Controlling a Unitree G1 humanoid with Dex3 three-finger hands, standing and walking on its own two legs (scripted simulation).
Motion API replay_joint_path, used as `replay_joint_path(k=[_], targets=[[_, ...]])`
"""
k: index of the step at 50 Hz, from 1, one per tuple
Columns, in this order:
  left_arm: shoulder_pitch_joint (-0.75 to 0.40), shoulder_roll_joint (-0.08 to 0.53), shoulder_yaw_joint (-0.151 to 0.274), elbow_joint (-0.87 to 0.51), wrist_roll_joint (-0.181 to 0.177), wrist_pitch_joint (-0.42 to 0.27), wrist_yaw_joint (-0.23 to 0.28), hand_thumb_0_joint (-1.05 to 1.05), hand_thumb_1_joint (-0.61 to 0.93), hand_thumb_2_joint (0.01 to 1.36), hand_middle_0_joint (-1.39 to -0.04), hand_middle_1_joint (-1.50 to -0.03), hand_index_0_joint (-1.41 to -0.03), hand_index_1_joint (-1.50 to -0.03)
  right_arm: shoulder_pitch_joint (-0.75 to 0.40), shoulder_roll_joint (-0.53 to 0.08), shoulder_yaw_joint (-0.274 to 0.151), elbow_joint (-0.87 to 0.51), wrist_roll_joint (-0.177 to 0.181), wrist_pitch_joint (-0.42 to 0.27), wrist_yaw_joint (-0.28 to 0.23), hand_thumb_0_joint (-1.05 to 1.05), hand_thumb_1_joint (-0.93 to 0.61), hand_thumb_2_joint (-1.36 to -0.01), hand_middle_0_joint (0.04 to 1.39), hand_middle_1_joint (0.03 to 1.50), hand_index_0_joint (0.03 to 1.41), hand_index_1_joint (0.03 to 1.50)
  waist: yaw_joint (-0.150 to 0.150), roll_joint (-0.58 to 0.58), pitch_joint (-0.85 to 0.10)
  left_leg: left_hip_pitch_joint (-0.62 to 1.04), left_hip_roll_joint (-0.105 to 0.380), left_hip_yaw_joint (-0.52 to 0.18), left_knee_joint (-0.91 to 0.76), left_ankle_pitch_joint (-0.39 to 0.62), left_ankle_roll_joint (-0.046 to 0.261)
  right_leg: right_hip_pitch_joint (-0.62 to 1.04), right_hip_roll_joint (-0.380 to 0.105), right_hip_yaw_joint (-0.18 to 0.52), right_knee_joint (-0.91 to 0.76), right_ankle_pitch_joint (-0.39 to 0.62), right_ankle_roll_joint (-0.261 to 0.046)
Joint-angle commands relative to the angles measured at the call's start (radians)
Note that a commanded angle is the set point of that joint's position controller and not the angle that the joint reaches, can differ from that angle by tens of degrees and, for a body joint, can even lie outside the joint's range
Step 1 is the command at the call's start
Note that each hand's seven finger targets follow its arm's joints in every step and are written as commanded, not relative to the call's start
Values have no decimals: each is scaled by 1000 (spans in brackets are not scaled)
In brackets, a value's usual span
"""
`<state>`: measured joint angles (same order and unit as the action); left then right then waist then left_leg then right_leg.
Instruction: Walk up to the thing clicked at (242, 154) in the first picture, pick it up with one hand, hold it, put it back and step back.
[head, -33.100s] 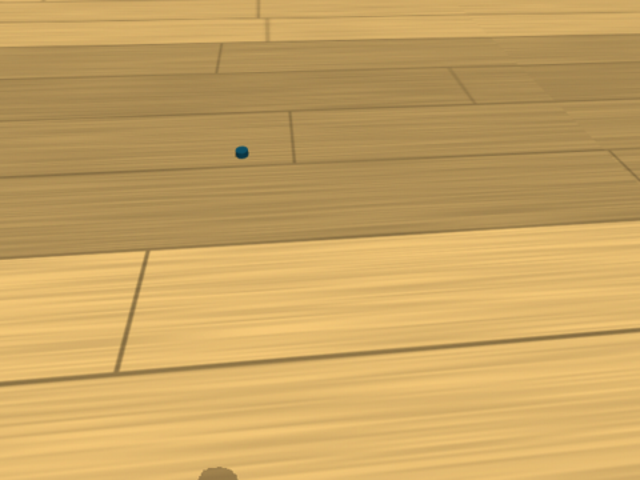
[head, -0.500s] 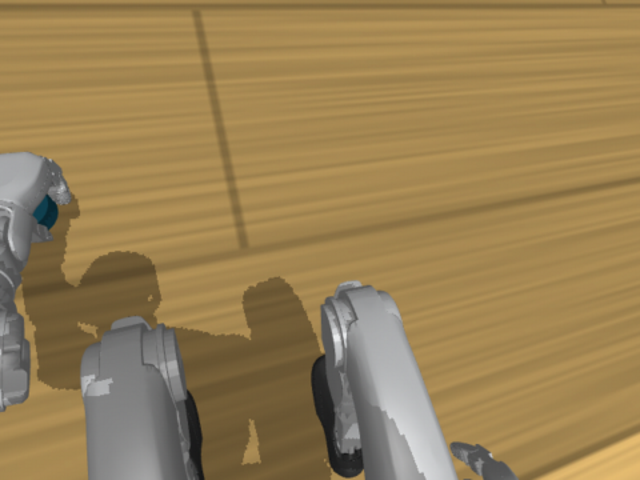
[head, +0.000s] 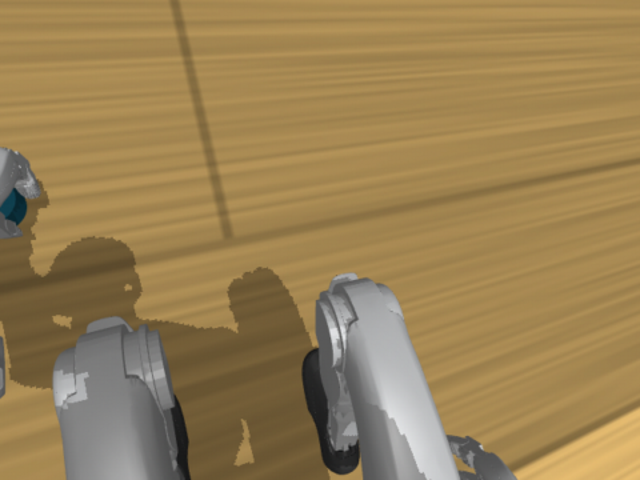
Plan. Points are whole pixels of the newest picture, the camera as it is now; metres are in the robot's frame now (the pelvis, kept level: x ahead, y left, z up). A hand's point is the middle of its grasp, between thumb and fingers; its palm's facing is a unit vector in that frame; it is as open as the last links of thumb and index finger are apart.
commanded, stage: lower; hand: left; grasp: from above
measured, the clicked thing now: out of the picture +0.48 +0.32 -0.20
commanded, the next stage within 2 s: rest in 0.28 s
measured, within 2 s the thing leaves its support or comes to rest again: rests again in 1.36 s
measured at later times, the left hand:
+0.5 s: hand (16, 218) +0.47 +0.30 -0.23, palm faces -0.47 -0.10 -0.88, open 6.7 cm
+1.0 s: hand (32, 221) +0.47 +0.30 -0.26, palm faces -0.46 -0.12 -0.88, open 6.7 cm
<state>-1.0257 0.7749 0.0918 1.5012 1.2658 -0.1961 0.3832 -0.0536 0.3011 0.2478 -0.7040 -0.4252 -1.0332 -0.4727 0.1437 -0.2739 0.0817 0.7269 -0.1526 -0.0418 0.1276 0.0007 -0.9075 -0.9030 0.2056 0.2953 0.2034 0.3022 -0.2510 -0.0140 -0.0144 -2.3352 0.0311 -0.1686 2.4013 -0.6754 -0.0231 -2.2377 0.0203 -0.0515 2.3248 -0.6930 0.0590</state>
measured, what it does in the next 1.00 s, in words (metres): stands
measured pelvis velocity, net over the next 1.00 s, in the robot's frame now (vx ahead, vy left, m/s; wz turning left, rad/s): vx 0.01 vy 0.01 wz -0.08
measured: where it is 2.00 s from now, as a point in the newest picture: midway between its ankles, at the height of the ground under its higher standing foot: (257, 454)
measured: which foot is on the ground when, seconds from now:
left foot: down 0.00-1.00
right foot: down 0.00-1.00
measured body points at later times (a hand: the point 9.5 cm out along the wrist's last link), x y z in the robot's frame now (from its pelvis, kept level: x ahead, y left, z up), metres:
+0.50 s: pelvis +0.00 +0.00 -0.02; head +0.27 +0.08 +0.33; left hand +0.49 +0.30 -0.18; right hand +0.04 -0.27 -0.11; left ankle +0.07 +0.13 -0.30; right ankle +0.10 -0.13 -0.30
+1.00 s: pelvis +0.01 +0.01 -0.03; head +0.29 +0.10 +0.31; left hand +0.49 +0.30 -0.21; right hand +0.05 -0.26 -0.11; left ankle +0.07 +0.13 -0.30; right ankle +0.10 -0.13 -0.30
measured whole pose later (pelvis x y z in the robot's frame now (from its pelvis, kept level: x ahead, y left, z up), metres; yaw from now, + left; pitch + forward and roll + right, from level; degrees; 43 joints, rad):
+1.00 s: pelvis +0.01 +0.01 -0.03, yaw -5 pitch +31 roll -12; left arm -1.05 0.94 0.15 1.69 1.30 -0.21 0.56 -0.05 0.29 0.26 -0.72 -0.41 -1.06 -0.47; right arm 0.09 -0.30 0.22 0.70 -0.26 -0.14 0.19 0.00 -0.90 -0.90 0.21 0.30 0.20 0.30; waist -0.34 -0.10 0.11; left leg -2.38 0.03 -0.25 2.54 -0.72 -0.03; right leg -2.26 0.05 -0.11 2.40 -0.70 0.07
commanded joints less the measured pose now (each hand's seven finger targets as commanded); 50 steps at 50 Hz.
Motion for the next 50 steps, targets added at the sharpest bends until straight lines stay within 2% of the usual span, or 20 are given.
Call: replay_joint_path(k=[1, 6, 8, 11, 13, 14, 17, 20, 22, 29, 30, 31, 33, 37, 38, 40, 42, 44, 47, 50], targets=[[-291, 242, 13, -77, -10, -2, 44, 0, 726, 435, -1049, -532, -1094, -485, 220, -249, -69, -1, -6, -7, -10, 0, -910, -899, 200, 300, 200, 300, -32, 269, -657, 488, -11, 112, -209, 166, 48, 329, 28, -119, -229, 232, -82], [-324, 306, 44, -107, 7, -27, 70, 0, 757, 442, -1068, -538, -1114, -490, 214, -261, -56, -1, -17, -11, -6, 0, -909, -899, 200, 300, 200, 300, -21, 319, -688, 522, -10, 106, -192, 201, 42, 330, 31, -126, -201, 262, -84], [-321, 279, 30, -79, 17, -29, 81, 0, 788, 455, -1091, -554, -1138, -505, 222, -262, -54, -2, -24, -13, -2, 0, -912, -900, 200, 300, 200, 300, -51, 314, -685, 534, -6, 98, -173, 217, 41, 319, 34, -135, -190, 280, -82], [-324, 318, 52, -72, 23, -32, 104, 0, 790, 456, -1085, -567, -1135, -515, 210, -264, -45, -5, -30, -16, 0, 0, -912, -900, 200, 300, 199, 300, -39, 355, -670, 531, -7, 99, -175, 216, 38, 307, 35, -137, -176, 278, -85], [-321, 314, 53, -60, 35, -27, 112, 0, 805, 469, -1097, -565, -1144, -516, 212, -272, -43, -5, -40, -19, 3, 0, -911, -899, 200, 300, 200, 300, -50, 367, -661, 536, -4, 95, -167, 209, 36, 292, 36, -144, -168, 271, -86], [-325, 304, 47, -39, 36, -25, 114, 0, 810, 455, -1099, -560, -1147, -510, 213, -274, -38, -6, -45, -22, 5, 0, -911, -899, 200, 300, 200, 300, -64, 347, -639, 520, -5, 96, -156, 199, 39, 287, 35, -146, -171, 266, -83], [-331, 333, 68, -66, 26, -25, 128, 0, 804, 478, -1092, -569, -1138, -521, 210, -281, -32, -10, -49, -26, 7, 0, -907, -898, 200, 300, 200, 300, -51, 385, -672, 536, -6, 92, -167, 201, 34, 299, 36, -150, -162, 265, -85], [-316, 328, 47, -21, 29, -19, 126, 0, 800, 513, -1084, -566, -1128, -519, 208, -284, -23, -7, -53, -32, 13, 0, -899, -894, 200, 300, 200, 300, -71, 349, -625, 484, -5, 89, -149, 167, 42, 298, 42, -152, -167, 245, -81], [-315, 344, 55, -31, 21, -22, 130, 0, 771, 493, -1064, -547, -1109, -501, 198, -288, -16, -3, -56, -35, 12, 0, -897, -893, 201, 300, 200, 300, -60, 342, -648, 490, -2, 84, -145, 179, 41, 305, 46, -156, -164, 255, -80], [-297, 353, 47, 25, 29, -30, 149, 0, 784, 474, -1068, -543, -1116, -492, 192, -299, 10, -8, -72, -57, 21, 0, -898, -894, 200, 300, 200, 300, -93, 323, -585, 466, 2, 75, -122, 177, 43, 310, 53, -167, -156, 260, -76], [-314, 383, 62, -10, 29, -36, 158, 0, 785, 481, -1074, -538, -1119, -491, 191, -302, 11, -8, -69, -56, 21, 0, -898, -894, 200, 300, 200, 300, -82, 350, -629, 494, 3, 70, -128, 190, 38, 325, 54, -170, -152, 270, -78], [-305, 376, 51, 38, 29, -33, 160, 0, 795, 484, -1087, -544, -1132, -496, 185, -302, 17, -9, -73, -61, 24, 0, -902, -896, 200, 300, 200, 300, -95, 349, -600, 476, 5, 71, -113, 186, 40, 317, 55, -168, -147, 271, -77], [-297, 391, 73, 6, 21, -38, 178, 0, 763, 499, -1063, -549, -1105, -504, 180, -305, 21, -8, -73, -64, 25, 0, -900, -895, 200, 300, 200, 300, -76, 363, -623, 496, 5, 69, -120, 204, 35, 335, 56, -173, -146, 283, -78], [-304, 390, 59, 39, 35, -29, 194, 0, 800, 515, -1096, -547, -1136, -505, 177, -312, 32, -9, -89, -76, 36, 0, -902, -896, 200, 300, 200, 300, -109, 363, -586, 478, 8, 64, -105, 202, 40, 334, 63, -175, -144, 298, -73], [-315, 416, 75, 11, 25, -31, 202, 0, 799, 496, -1085, -543, -1129, -496, 169, -316, 34, -11, -87, -78, 35, 0, -899, -895, 200, 300, 200, 300, -89, 376, -613, 491, 11, 62, -108, 209, 37, 337, 61, -178, -145, 297, -75], [-277, 391, 56, 65, 36, -20, 204, 0, 810, 475, -1091, -542, -1138, -492, 168, -316, 41, -12, -96, -86, 43, 0, -903, -896, 200, 300, 200, 300, -105, 374, -569, 486, 12, 63, -102, 205, 36, 325, 62, -182, -133, 294, -75], [-282, 407, 70, 79, 28, -16, 212, 0, 821, 491, -1105, -534, -1148, -489, 161, -325, 41, -14, -96, -91, 45, 0, -902, -897, 200, 300, 200, 300, -109, 368, -567, 478, 13, 57, -98, 203, 37, 323, 64, -187, -134, 293, -76], [-295, 410, 70, 26, 22, -16, 216, 0, 807, 494, -1101, -529, -1142, -487, 155, -325, 44, -14, -96, -92, 45, 0, -903, -897, 200, 300, 200, 300, -94, 409, -613, 520, 14, 54, -105, 234, 30, 341, 64, -190, -131, 316, -77], [-262, 372, 41, 107, 25, -5, 215, 0, 815, 486, -1095, -546, -1141, -498, 153, -323, 51, -11, -104, -98, 54, 0, -903, -897, 200, 300, 200, 300, -121, 399, -558, 501, 15, 50, -103, 215, 29, 321, 66, -197, -118, 305, -78], [-282, 438, 90, 72, 23, -8, 220, 0, 825, 499, -1110, -529, -1150, -486, 164, -348, 49, -15, -107, -100, 58, 0, -901, -897, 200, 300, 200, 300, -117, 410, -551, 511, 14, 42, -113, 228, 26, 327, 63, -203, -119, 306, -79]])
